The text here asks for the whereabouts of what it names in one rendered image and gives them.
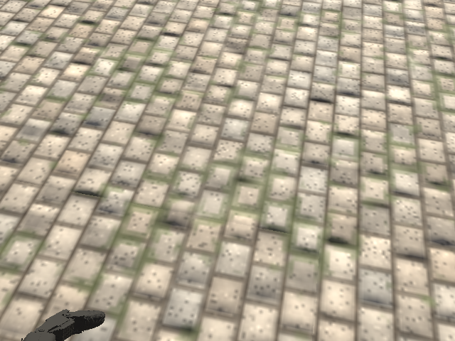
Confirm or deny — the robot left hand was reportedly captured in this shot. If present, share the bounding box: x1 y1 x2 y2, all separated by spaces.
21 309 105 341

